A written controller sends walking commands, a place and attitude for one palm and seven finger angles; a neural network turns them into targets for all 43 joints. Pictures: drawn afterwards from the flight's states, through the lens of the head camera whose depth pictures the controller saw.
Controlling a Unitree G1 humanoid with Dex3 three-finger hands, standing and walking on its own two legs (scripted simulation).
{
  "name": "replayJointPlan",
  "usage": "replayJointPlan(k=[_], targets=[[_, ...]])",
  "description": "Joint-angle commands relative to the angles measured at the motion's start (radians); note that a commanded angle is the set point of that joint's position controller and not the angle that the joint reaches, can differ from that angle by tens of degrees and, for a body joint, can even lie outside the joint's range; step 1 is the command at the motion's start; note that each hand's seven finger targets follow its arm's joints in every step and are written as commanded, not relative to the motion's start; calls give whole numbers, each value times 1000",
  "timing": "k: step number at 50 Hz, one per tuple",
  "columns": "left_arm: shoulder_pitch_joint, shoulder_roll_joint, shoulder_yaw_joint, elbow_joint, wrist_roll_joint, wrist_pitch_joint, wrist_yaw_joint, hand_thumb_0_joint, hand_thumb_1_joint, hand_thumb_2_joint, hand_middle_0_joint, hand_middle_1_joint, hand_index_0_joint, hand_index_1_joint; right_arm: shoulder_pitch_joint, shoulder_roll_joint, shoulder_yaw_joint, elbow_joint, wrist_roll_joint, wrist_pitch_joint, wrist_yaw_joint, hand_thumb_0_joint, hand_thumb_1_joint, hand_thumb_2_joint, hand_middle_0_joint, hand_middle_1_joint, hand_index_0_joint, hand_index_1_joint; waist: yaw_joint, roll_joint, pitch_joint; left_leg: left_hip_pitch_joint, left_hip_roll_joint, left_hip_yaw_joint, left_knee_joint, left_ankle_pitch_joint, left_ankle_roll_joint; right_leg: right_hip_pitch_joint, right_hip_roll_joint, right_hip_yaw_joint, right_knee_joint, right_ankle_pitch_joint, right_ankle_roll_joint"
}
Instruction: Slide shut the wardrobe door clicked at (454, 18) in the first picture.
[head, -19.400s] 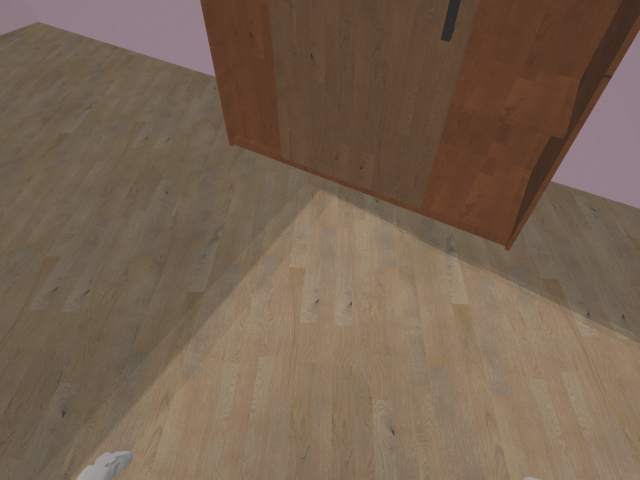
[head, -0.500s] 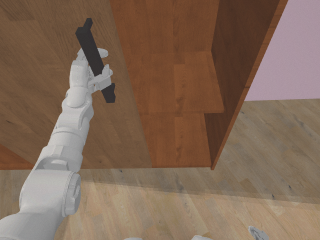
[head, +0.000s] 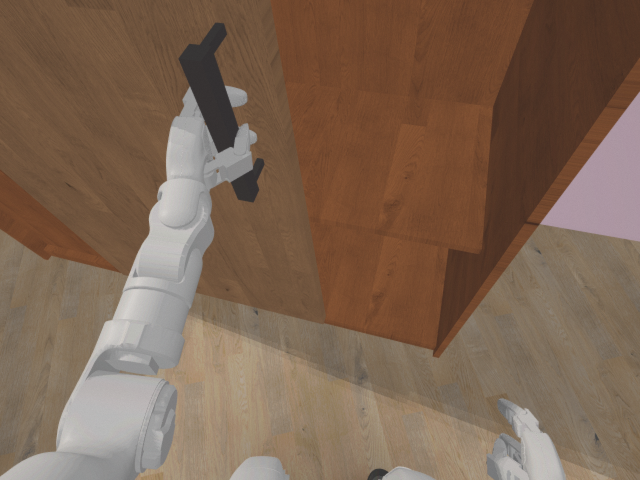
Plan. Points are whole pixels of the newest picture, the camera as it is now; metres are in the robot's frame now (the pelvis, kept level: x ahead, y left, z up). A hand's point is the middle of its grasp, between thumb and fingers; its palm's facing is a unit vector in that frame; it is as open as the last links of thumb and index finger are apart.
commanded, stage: step sideways, sliding the door along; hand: left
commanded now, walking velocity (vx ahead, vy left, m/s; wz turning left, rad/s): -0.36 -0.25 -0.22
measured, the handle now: (234, 124) +0.49 +0.17 +0.12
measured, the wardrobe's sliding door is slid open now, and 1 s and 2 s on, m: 0.34 0.09 0.00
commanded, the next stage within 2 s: stop walking and hold the door there in 1.80 s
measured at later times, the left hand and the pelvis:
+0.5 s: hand (342, 170) +0.42 +0.03 +0.13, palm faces +0.07 -0.99 -0.09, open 6.3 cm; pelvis +0.07 -0.08 +0.00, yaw +1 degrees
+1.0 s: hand (460, 195) +0.40 -0.10 +0.12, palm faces -0.08 -0.99 -0.11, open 6.4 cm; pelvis +0.06 -0.17 -0.01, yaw -6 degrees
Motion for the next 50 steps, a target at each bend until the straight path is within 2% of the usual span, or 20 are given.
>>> replayJointPlan(k=[1,3,7,9,11,15,20,22,24,26,31,33,35,36,39,43,44,46,47,50], targets=[[-420,-164,-283,-472,46,-172,-96,0,900,900,-450,-1400,-450,-1400,-11,-104,-48,-145,-20,-47,13,0,-900,-900,200,300,200,300,-113,101,-643,622,231,-140,-64,1198,124,-98,-46,120,123,258,100],[-417,-167,-266,-495,63,-176,-98,0,900,900,-450,-1400,-450,-1400,-30,-96,-48,-172,-28,-46,54,0,-900,-900,200,300,200,300,-102,196,-584,769,250,-96,-33,1310,137,-263,-10,136,82,-105,66],[-301,-143,-258,-568,84,-184,-101,0,900,900,-450,-1400,-450,-1400,-64,-86,-40,-230,-17,-40,67,0,-900,-900,200,300,200,300,-96,73,-596,564,157,51,60,1020,57,29,-7,101,-148,325,49],[-232,-110,-257,-592,87,-176,-104,0,900,900,-450,-1400,-450,-1400,-110,-61,-36,-258,4,-29,53,0,-900,-900,200,300,200,300,-63,-225,-594,118,-10,119,241,229,0,425,-158,233,-123,1110,2],[-97,-117,-272,-576,92,-167,-85,0,900,900,-450,-1400,-450,-1400,-117,-52,-26,-257,3,-47,40,0,-900,-900,200,300,200,300,-24,-296,-556,-125,-112,19,370,-362,1,486,-264,392,-39,1396,33],[-80,-116,-276,-752,78,-219,-59,0,900,900,-450,-1400,-450,-1400,-108,-20,7,-230,-14,-49,34,0,-900,-900,200,300,200,300,-39,-225,-585,-179,-99,19,142,-257,-2,600,-256,383,12,1375,-45],[-26,-146,-345,-866,89,-253,-61,0,900,900,-450,-1400,-450,-1400,-130,-39,-14,-262,-13,16,44,0,-900,-900,200,300,200,300,-41,-246,-598,27,-53,27,-16,1,19,473,-202,396,7,1233,5],[-7,-195,-406,-868,94,-259,-82,0,900,900,-450,-1400,-450,-1400,-131,-65,-29,-253,-28,25,46,0,-900,-900,200,300,200,300,-71,-113,-584,351,81,-73,-118,459,76,147,-114,354,64,854,58],[28,-226,-420,-896,95,-253,-92,0,900,900,-450,-1400,-450,-1400,-123,-68,-36,-283,-42,18,74,0,-900,-900,200,300,200,300,-61,122,-596,594,380,-255,-112,1211,240,-235,-24,267,362,-232,112],[63,-234,-403,-864,120,-228,-78,0,900,900,-450,-1400,-450,-1400,-151,-74,-26,-288,-55,7,92,0,-900,-900,200,300,200,300,-47,144,-489,481,366,-161,-108,1099,221,-277,-33,286,448,-283,69],[108,-180,-361,-953,144,-195,-81,0,900,900,-450,-1400,-450,-1400,-140,-55,-34,-292,-55,-24,82,0,-900,-900,200,300,200,300,-80,74,-494,505,221,85,-24,1023,92,-110,0,92,67,15,69],[144,-163,-345,-1023,145,-202,-92,0,900,900,-450,-1400,-450,-1400,-145,-36,-22,-301,-40,-22,77,0,-900,-900,200,300,200,300,-79,-22,-541,390,151,134,115,848,48,118,6,55,-85,425,77],[211,-74,-290,-1056,145,-210,-80,0,900,900,-450,-1400,-450,-1400,-190,-10,-1,-302,-38,-34,55,0,-900,-900,200,300,200,300,-47,-296,-593,-13,-70,132,343,-78,-28,420,-244,370,-23,1403,-53],[302,-73,-274,-1021,143,-205,-71,0,900,900,-450,-1400,-450,-1400,-188,6,-4,-283,-47,-52,43,0,-900,-900,200,300,200,300,-14,-343,-588,-103,-121,46,422,-411,-18,424,-308,481,-22,1548,-96],[256,-140,-347,-1076,127,-247,-73,0,900,900,-450,-1400,-450,-1400,-156,37,33,-251,-50,-71,48,0,-900,-900,200,300,200,300,-32,-243,-563,-176,-88,-35,263,-424,-4,442,-298,484,-17,1317,-118],[219,-72,-287,-1060,118,-277,-59,0,900,900,-450,-1400,-450,-1400,-154,14,9,-224,-49,-10,49,0,-900,-900,200,300,200,300,-78,-218,-627,123,-48,33,-96,45,-18,338,-205,347,16,1055,-56],[206,-51,-268,-1047,117,-276,-61,0,900,900,-450,-1400,-450,-1400,-146,-4,-7,-223,-51,0,47,0,-900,-900,200,300,200,300,-87,-206,-635,272,17,-6,-121,227,13,200,-178,322,37,904,-19],[249,-82,-255,-994,112,-252,-74,0,900,900,-450,-1400,-450,-1400,-167,-50,-29,-255,-62,10,53,0,-900,-900,200,300,200,300,-74,85,-591,432,363,-274,-193,909,197,-144,-32,197,235,3,100],[239,-94,-254,-965,130,-235,-80,0,900,900,-450,-1400,-450,-1400,-181,-44,-25,-261,-77,14,60,0,-900,-900,200,300,200,300,-53,133,-557,397,380,-237,-187,935,233,-169,-16,238,346,-218,92],[134,-68,-210,-980,131,-192,-71,0,900,900,-450,-1400,-450,-1400,-197,-27,-17,-256,-85,-4,54,0,-900,-900,200,300,200,300,-55,230,-442,344,332,-67,-158,835,174,-190,-44,206,303,-159,80]])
